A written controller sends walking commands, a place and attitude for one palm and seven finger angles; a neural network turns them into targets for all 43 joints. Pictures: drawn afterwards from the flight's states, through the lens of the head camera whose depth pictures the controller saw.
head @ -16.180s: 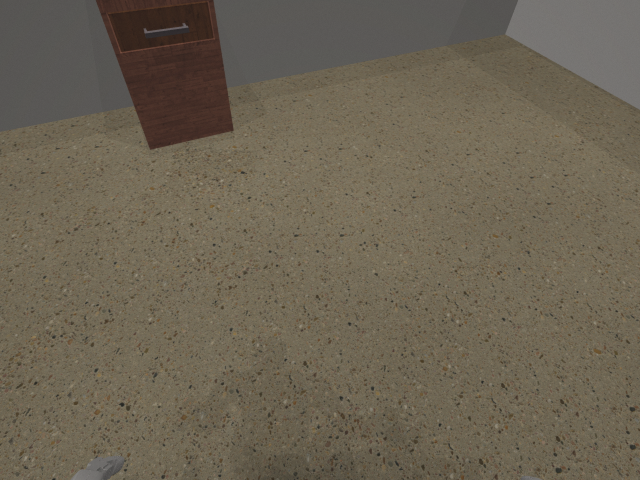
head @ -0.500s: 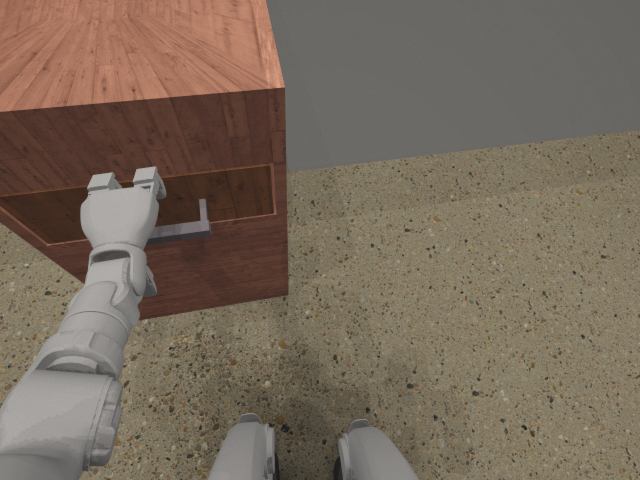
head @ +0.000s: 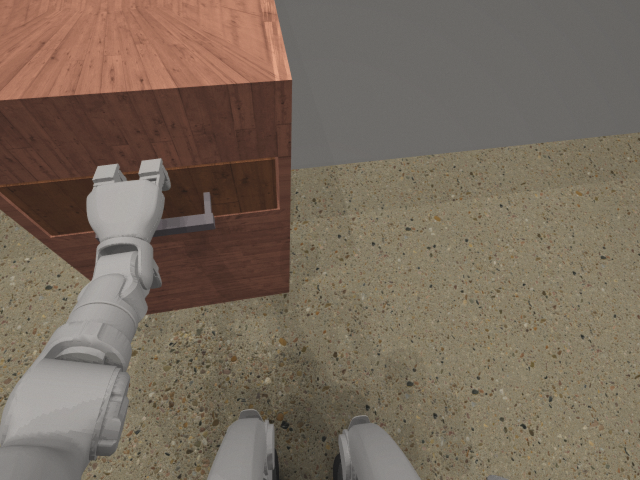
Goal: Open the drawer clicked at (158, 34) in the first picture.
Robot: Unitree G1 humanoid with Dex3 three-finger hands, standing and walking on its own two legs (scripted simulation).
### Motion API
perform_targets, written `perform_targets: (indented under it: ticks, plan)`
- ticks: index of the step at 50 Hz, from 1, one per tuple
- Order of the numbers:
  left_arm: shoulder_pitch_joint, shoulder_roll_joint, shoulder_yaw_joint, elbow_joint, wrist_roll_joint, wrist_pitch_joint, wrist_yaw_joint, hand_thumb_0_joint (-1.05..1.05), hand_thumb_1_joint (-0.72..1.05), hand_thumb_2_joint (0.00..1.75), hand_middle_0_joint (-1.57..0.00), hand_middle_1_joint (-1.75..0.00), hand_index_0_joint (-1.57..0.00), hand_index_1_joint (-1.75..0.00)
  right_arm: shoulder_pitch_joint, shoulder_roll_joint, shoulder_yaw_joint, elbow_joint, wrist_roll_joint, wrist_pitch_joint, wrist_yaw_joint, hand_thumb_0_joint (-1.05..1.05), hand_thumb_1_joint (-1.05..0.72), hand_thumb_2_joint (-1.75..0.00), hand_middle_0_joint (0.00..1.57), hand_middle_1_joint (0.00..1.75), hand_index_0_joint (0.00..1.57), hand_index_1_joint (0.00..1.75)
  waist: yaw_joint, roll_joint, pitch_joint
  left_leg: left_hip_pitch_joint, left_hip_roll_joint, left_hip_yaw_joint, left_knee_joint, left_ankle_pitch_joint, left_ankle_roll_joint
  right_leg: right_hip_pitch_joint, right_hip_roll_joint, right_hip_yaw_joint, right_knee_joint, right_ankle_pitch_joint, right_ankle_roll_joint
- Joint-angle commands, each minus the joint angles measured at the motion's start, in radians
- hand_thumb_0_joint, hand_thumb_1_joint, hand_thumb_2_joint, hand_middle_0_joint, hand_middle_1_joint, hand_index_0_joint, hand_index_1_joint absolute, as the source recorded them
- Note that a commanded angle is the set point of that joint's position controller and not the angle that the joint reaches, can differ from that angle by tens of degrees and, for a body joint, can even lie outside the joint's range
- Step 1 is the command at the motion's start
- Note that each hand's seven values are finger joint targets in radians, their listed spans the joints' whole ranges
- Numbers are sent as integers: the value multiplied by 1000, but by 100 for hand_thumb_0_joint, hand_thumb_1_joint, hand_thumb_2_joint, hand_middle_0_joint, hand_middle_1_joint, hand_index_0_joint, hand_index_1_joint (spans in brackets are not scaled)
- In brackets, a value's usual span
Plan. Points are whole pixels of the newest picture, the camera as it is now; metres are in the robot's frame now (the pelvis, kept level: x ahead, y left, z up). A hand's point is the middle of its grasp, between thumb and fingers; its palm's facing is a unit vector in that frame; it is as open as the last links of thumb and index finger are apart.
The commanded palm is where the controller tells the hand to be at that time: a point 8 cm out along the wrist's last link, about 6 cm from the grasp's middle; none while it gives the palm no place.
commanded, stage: move the hooked fingers above the handle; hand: left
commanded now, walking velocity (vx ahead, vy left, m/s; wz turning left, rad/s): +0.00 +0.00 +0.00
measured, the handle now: (157, 216) +0.51 +0.24 -0.11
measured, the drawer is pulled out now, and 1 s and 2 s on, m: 0.00 0.00 0.00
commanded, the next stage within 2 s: lower the fingers behind the handle in 0.14 s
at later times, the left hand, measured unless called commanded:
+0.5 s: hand (140, 237) +0.45 +0.24 -0.07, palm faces -0.05 -0.04 -1.00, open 13.8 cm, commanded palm +0.44 +0.22 -0.01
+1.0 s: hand (151, 247) +0.45 +0.24 -0.11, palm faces -0.05 -0.03 -1.00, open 13.8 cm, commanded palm +0.44 +0.22 -0.05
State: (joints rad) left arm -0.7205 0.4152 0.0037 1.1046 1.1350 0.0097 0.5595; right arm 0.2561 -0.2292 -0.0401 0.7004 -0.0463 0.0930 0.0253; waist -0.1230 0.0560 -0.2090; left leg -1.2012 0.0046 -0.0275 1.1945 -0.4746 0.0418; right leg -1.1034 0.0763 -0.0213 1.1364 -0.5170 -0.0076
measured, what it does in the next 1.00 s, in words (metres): stands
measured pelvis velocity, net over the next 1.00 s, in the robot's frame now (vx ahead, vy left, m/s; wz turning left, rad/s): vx -0.01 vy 0.00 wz -0.02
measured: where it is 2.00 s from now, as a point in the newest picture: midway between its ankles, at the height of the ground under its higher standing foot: outside the picture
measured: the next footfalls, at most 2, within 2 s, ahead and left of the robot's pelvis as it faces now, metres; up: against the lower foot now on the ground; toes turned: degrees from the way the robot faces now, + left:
none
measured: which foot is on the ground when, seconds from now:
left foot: down 0.00-1.00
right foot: down 0.00-1.00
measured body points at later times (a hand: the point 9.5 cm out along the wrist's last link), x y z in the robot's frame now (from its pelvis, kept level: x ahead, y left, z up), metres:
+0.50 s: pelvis +0.00 +0.00 -0.01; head +0.14 +0.02 +0.41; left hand +0.45 +0.24 -0.02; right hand +0.04 -0.27 -0.14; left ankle +0.03 +0.09 -0.64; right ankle +0.00 -0.12 -0.64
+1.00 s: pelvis -0.01 +0.00 -0.04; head +0.15 +0.02 +0.38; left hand +0.45 +0.24 -0.05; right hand +0.04 -0.27 -0.17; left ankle +0.03 +0.09 -0.64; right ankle +0.00 -0.12 -0.64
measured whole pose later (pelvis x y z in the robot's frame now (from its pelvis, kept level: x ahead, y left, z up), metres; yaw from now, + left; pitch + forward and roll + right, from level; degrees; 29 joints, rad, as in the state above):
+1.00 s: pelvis -0.01 +0.00 -0.04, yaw -1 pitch +32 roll -5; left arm -0.72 0.45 0.04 1.10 1.15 -0.04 0.58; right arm 0.25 -0.23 -0.04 0.72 -0.06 0.07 0.04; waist -0.11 0.06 -0.22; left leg -1.39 0.01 -0.03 1.37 -0.53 0.04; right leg -1.30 0.08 -0.03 1.31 -0.58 -0.01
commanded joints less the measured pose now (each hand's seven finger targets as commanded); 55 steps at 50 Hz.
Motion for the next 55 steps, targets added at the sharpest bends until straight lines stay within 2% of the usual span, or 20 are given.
perform_targets:
  ticks: [1,6,8,12,13,15,18,19,21,26,30,32,38,39,41,43,44,48,52,55]
  plan:
    - [-319,240,64,-162,-7,16,19,0,-50,30,-30,-120,-30,-120,141,-180,-53,-61,-5,-9,-14,0,-90,-90,20,30,20,30,8,84,-461,498,9,-17,-129,352,-3,101,2,-30,-137,264,-37]
    - [-255,239,73,-190,-23,-14,-2,0,-50,30,-30,-120,-30,-120,150,-177,-56,-63,-2,-10,-16,0,-90,-90,20,30,20,30,17,60,-470,479,8,-7,-120,374,1,146,2,-19,-137,321,-34]
    - [-284,235,61,-203,-11,-29,4,0,-50,30,-30,-120,-30,-120,154,-179,-60,-55,-3,-10,-20,0,-90,-90,20,30,20,30,0,42,-434,464,12,-11,-115,351,2,113,3,-21,-137,293,-32]
    - [-323,251,75,-258,-7,-59,23,0,-50,30,-30,-120,-30,-120,160,-180,-68,-43,-3,-16,-21,0,-90,-90,20,30,20,30,-1,62,-480,499,15,-23,-111,360,0,91,3,-22,-128,279,-32]
    - [-310,214,50,-229,-8,-57,27,0,-50,30,-30,-120,-30,-120,162,-177,-69,-37,-5,-16,-20,0,-90,-90,20,30,20,30,-7,65,-451,487,11,-21,-108,345,-1,76,5,-25,-131,261,-34]
    - [-318,238,67,-197,-1,-52,40,0,-50,30,-30,-120,-30,-120,162,-182,-67,-25,-8,-19,-18,0,-90,-90,20,30,20,30,-10,53,-426,455,13,-23,-99,320,0,53,4,-26,-124,242,-35]
    - [-328,232,64,-196,4,-48,49,0,-50,30,-30,-120,-30,-120,162,-183,-68,-24,-11,-21,-13,0,-90,-90,20,30,20,30,-2,100,-463,473,10,-27,-85,346,-6,28,4,-28,-101,248,-39]
    - [-338,207,44,-184,6,-43,49,0,-50,30,-30,-120,-30,-120,157,-181,-69,-25,-11,-20,-12,0,-90,-90,20,30,20,30,-14,89,-460,469,11,-28,-81,338,-5,14,5,-29,-101,240,-36]
    - [-349,228,60,-167,-3,-34,47,0,-50,30,-30,-120,-30,-120,157,-184,-66,-21,-13,-22,-9,0,-90,-90,20,30,20,30,-16,88,-442,454,13,-30,-78,329,-4,13,4,-31,-97,237,-37]
    - [-330,230,70,-199,2,-39,41,0,-50,30,-30,-120,-30,-120,156,-183,-67,-33,-16,-18,-7,0,-90,-90,20,30,20,30,1,120,-522,481,14,-37,-49,395,-9,3,6,-34,-56,276,-39]
    - [-329,246,76,-166,7,-31,51,0,-50,30,-30,-120,-30,-120,151,-185,-60,-34,-16,-19,-8,0,-90,-90,20,30,20,30,-10,73,-480,400,13,-25,-28,332,0,-1,6,-29,-53,255,-33]
    - [-349,289,102,-185,15,-37,54,0,-50,30,-30,-120,-30,-120,151,-188,-58,-34,-16,-21,-10,0,-90,-90,20,30,20,30,-1,95,-512,402,12,-26,-18,340,-1,-5,3,-26,-35,260,-33]
    - [-325,229,71,-184,7,-38,56,0,-50,30,-30,-120,-30,-120,149,-182,-63,-33,-18,-29,-4,0,-90,-90,20,30,20,30,-9,99,-520,404,15,-32,5,346,-3,-42,6,-32,-15,254,-32]
    - [-326,249,83,-186,9,-38,55,0,-50,30,-30,-120,-30,-120,149,-184,-61,-32,-17,-28,-3,0,-90,-90,20,30,20,30,-3,94,-521,389,15,-32,8,337,-4,-41,5,-32,-9,247,-33]
    - [-354,219,59,-186,4,-37,52,0,-50,30,-30,-120,-30,-120,150,-181,-63,-26,-19,-31,-3,0,-90,-90,20,30,20,30,-21,98,-509,389,17,-38,12,331,-3,-63,6,-35,-5,240,-33]
    - [-338,256,89,-197,8,-44,52,0,-50,30,-30,-120,-30,-120,154,-187,-63,-27,-20,-30,-4,0,-90,-90,20,30,20,30,-3,94,-537,391,17,-41,21,337,-6,-62,7,-34,10,240,-34]
    - [-338,231,69,-209,5,-48,51,0,-50,30,-30,-120,-30,-120,150,-181,-62,-31,-19,-31,-2,0,-90,-90,20,30,20,30,-5,109,-554,386,13,-33,27,331,-3,-59,7,-30,9,240,-33]
    - [-353,239,70,-176,15,-46,60,0,-50,30,-30,-120,-30,-120,148,-182,-58,-21,-20,-32,-2,0,-90,-90,20,30,20,30,-14,100,-494,324,13,-33,45,290,-1,-95,7,-34,22,212,-35]
    - [-360,264,94,-196,20,-47,72,0,-50,30,-30,-120,-30,-120,151,-183,-61,-21,-23,-36,1,0,-90,-90,20,30,20,30,-2,126,-562,347,15,-36,64,320,-4,-104,7,-33,50,227,-34]
    - [-335,270,101,-163,16,-34,75,0,-50,30,-30,-120,-30,-120,149,-184,-57,-20,-23,-37,2,0,-90,-90,20,30,20,30,-7,84,-535,292,13,-25,81,300,1,-88,8,-32,54,234,-31]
